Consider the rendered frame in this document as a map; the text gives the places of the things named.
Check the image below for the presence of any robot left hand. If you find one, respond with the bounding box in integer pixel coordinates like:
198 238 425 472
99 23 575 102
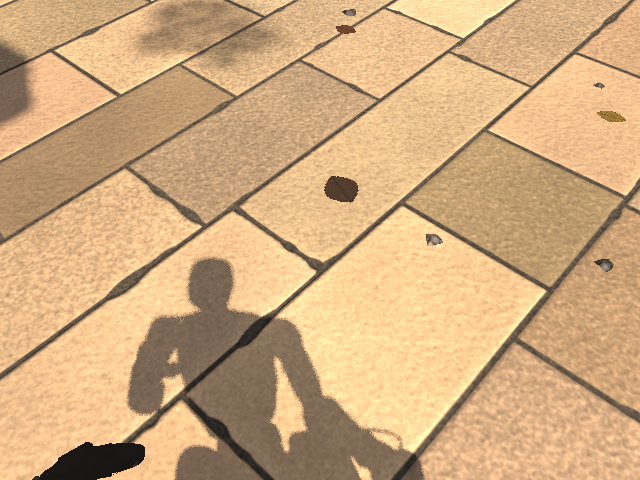
32 442 145 480

